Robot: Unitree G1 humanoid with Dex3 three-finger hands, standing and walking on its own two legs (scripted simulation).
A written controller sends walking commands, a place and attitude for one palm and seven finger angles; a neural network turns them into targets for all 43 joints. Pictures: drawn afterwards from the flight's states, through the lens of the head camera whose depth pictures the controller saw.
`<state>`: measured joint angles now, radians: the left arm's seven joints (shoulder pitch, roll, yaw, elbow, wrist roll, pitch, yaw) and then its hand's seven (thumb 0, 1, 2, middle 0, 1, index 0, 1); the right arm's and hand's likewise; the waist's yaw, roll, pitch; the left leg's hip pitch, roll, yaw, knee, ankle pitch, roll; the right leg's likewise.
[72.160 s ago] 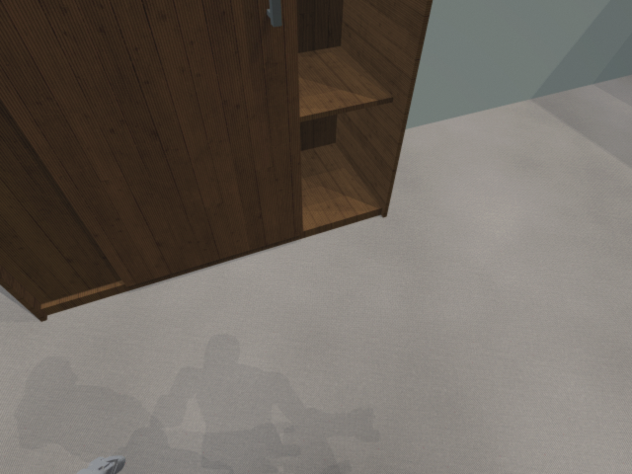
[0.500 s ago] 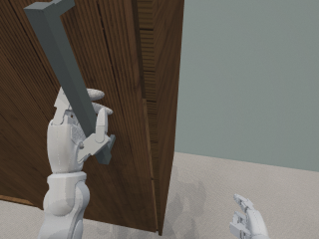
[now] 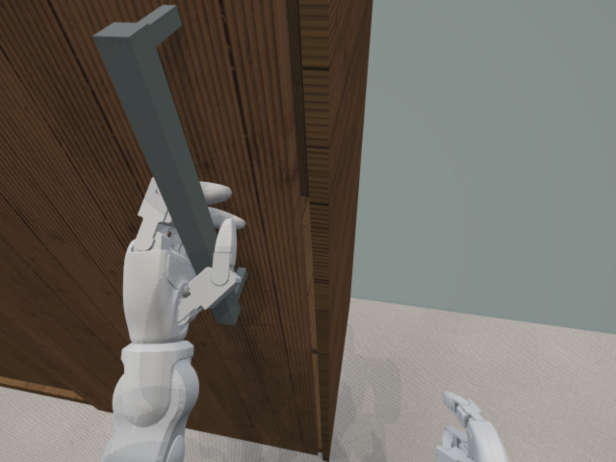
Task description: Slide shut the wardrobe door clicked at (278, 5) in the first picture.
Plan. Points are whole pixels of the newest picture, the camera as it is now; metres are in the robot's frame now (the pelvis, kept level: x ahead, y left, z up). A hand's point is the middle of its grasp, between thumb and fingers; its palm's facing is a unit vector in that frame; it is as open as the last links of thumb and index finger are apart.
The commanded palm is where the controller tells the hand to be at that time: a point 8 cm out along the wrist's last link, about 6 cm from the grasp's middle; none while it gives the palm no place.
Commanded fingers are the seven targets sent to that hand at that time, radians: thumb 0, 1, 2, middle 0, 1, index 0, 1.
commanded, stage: loosen the grip on the handle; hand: left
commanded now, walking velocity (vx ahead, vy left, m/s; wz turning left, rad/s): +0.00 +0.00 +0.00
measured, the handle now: (204, 204) +0.27 +0.12 +0.26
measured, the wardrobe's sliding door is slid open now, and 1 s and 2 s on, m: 0.01 0.01 0.02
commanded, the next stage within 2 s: slip the hand off the handle in 0.66 s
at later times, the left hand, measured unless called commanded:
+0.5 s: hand (217, 270) +0.24 +0.11 +0.21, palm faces +0.09 -0.99 -0.07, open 13.3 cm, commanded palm +0.21 +0.15 +0.21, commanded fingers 0.00 -0.55 0.20 -0.29 -1.20 -0.29 -1.20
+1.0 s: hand (207, 272) +0.24 +0.11 +0.21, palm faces +0.02 -1.00 -0.09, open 14.8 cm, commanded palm +0.21 +0.18 +0.21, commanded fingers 0.00 -0.55 0.20 -0.25 -1.15 -0.25 -1.15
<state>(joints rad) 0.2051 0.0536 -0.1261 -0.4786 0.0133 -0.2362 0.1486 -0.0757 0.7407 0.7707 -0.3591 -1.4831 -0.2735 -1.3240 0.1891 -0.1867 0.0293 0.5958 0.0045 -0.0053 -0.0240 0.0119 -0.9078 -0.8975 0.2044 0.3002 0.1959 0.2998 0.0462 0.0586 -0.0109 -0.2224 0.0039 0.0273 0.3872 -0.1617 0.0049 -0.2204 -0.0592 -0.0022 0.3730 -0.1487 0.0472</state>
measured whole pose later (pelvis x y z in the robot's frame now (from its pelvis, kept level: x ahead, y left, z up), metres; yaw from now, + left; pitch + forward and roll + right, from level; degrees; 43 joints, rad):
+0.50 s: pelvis -0.03 -0.04 -0.02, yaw +1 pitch -7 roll +0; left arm -0.11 0.20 0.05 -0.10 -0.17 -0.27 0.00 -0.02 -0.36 0.30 -0.47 -1.40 -0.32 -1.17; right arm 0.16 -0.21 0.05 0.63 0.01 -0.23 -0.02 0.01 -0.91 -0.90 0.21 0.30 0.20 0.30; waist 0.06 0.04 0.02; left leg -0.26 0.04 -0.03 0.63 -0.28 -0.03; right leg -0.26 -0.02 -0.04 0.65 -0.29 -0.01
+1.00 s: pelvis +0.00 -0.03 -0.02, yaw -1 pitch -2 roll +0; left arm 0.11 0.23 0.06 -0.36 -0.22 -0.34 -0.05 -0.01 -0.56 0.20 -0.56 -1.21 -0.26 -1.13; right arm 0.22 -0.20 0.05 0.63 0.01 -0.26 -0.03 0.01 -0.91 -0.90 0.20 0.30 0.20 0.30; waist 0.06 0.03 -0.01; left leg -0.30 0.01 -0.03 0.65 -0.31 -0.03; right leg -0.32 -0.02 0.01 0.67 -0.31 0.01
